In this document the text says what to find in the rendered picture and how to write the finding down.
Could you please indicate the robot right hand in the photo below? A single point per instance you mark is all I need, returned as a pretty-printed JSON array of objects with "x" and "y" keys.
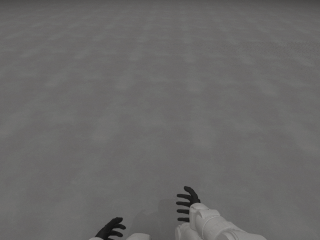
[{"x": 193, "y": 198}]

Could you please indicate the robot right thigh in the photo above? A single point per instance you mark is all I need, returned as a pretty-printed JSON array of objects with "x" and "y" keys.
[{"x": 184, "y": 232}]

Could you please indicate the right robot upper arm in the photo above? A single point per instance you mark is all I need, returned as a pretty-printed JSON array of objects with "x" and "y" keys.
[{"x": 237, "y": 235}]

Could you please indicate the robot left hand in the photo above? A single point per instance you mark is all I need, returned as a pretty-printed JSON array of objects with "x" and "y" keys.
[{"x": 107, "y": 231}]

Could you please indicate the robot right forearm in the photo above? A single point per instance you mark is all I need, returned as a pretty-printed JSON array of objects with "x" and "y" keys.
[{"x": 208, "y": 223}]

